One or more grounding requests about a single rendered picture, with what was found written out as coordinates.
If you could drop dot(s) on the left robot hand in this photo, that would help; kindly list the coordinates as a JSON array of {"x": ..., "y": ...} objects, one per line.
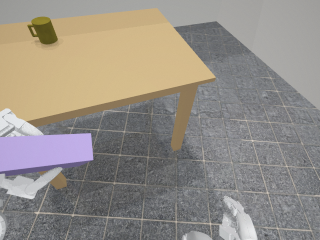
[{"x": 11, "y": 126}]

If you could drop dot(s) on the sponge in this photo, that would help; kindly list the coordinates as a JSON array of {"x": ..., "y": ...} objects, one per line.
[{"x": 37, "y": 153}]

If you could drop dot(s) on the right robot hand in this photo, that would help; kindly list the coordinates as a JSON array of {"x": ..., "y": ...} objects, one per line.
[{"x": 239, "y": 228}]

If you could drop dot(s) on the table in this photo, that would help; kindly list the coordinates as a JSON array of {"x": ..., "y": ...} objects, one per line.
[{"x": 99, "y": 62}]

